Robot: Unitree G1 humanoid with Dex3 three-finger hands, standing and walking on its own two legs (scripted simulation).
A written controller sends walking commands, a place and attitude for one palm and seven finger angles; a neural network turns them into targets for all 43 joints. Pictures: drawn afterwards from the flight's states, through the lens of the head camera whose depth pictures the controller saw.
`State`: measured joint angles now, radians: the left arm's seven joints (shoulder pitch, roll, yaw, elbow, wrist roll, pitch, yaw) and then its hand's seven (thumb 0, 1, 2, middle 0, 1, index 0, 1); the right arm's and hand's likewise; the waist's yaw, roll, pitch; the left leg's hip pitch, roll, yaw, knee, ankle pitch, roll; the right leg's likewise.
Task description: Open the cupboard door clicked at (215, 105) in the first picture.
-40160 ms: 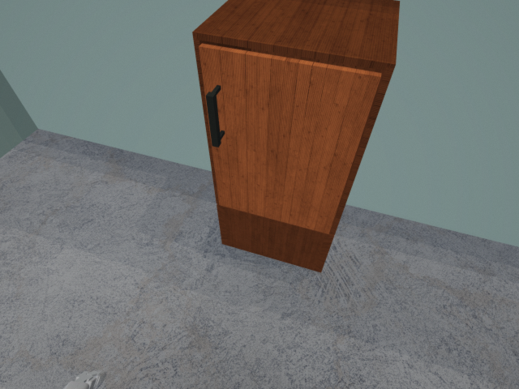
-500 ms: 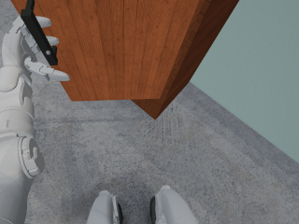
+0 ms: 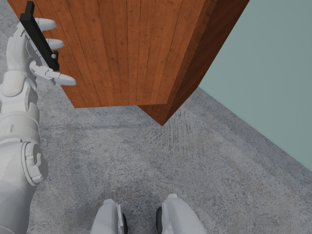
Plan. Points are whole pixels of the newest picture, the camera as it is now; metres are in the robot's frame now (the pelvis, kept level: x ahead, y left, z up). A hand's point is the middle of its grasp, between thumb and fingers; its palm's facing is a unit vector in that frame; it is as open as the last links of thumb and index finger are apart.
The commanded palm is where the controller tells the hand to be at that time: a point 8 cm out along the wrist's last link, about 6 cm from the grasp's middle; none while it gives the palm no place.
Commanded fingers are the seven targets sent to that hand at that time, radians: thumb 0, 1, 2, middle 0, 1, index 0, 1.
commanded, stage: slide the fingers in behind the handle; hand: left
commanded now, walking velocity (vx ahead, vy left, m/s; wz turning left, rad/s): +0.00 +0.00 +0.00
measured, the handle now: (44, 40) +0.58 +0.22 +0.06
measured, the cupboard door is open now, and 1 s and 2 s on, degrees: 47 47 87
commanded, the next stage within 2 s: close the thumb around the handle in 0.08 s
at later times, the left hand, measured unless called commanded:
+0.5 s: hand (53, 55) +0.53 +0.20 +0.06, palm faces -0.01 -1.00 -0.02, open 11.1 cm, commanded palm +0.51 +0.23 +0.06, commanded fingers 0.00 0.45 0.71 -0.37 -1.30 -0.37 -1.30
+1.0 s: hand (52, 56) +0.53 +0.20 +0.06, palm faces -0.01 -1.00 -0.02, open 5.4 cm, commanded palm +0.50 +0.24 +0.06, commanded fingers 0.00 0.90 0.90 -0.40 -1.35 -0.40 -1.35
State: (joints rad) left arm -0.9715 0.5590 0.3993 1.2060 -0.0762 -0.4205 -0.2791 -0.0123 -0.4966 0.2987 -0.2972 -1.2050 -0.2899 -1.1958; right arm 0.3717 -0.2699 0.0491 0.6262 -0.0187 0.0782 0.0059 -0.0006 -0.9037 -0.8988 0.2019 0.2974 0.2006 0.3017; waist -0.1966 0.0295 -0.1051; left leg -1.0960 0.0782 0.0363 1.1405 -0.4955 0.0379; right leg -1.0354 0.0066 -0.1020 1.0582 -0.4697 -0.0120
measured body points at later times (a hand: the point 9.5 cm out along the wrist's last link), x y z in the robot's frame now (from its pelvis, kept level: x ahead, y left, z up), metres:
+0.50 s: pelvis +0.00 +0.00 +0.00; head +0.16 +0.03 +0.42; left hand +0.52 +0.25 +0.07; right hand -0.01 -0.26 -0.11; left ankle +0.01 +0.09 -0.65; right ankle +0.01 -0.12 -0.65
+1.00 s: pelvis +0.00 +0.01 +0.00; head +0.16 +0.03 +0.42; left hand +0.52 +0.25 +0.07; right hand +0.00 -0.26 -0.11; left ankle +0.01 +0.09 -0.65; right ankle +0.01 -0.12 -0.65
